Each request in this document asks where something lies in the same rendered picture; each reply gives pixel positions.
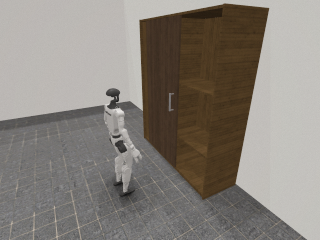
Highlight right robot forearm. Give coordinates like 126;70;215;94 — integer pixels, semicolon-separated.
122;129;136;151

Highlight left robot upper arm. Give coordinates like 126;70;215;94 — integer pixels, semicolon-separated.
104;103;110;122

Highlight left robot foot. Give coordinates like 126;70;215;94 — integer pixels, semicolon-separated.
113;178;123;186

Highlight wardrobe door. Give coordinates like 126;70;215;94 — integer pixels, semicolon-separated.
142;21;149;138
146;15;182;167

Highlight robot right hand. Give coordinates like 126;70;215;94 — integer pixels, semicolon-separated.
131;149;142;164

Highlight right robot upper arm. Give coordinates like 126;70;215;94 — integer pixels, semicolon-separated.
115;109;125;135

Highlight robot head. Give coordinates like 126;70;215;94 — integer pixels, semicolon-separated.
106;88;120;110

